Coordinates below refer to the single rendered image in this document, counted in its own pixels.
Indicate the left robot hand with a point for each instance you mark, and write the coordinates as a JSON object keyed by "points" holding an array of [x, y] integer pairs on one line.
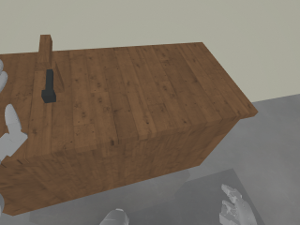
{"points": [[10, 142]]}

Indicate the counter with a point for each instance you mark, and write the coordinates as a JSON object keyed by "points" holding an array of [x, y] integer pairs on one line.
{"points": [[122, 115]]}

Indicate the tap lever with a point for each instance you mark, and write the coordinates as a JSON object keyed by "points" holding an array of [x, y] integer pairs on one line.
{"points": [[48, 95]]}

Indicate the left robot thigh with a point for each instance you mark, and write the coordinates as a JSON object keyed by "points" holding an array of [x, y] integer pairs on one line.
{"points": [[115, 217]]}

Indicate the right robot hand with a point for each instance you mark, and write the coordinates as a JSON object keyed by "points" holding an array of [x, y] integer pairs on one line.
{"points": [[238, 214]]}

